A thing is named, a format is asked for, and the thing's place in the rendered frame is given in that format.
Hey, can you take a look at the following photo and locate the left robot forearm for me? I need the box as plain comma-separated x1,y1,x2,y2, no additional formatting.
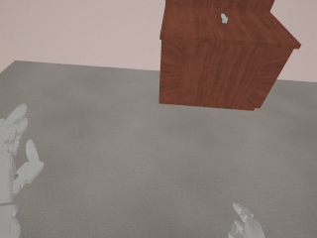
0,202,22,238

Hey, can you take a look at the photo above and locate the counter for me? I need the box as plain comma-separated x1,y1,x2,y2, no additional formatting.
158,0,301,111

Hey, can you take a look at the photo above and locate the tap lever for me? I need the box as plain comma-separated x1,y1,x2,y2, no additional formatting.
221,14,228,24

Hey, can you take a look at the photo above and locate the robot right hand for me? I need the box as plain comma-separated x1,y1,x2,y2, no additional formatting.
228,202,265,238

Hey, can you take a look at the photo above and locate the robot left hand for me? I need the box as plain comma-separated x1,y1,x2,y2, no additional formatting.
0,103,45,204

